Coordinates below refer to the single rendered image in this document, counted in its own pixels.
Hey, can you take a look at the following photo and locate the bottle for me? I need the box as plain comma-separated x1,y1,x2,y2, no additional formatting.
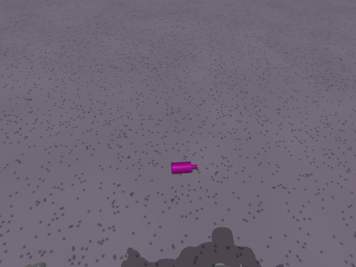
171,162,197,174

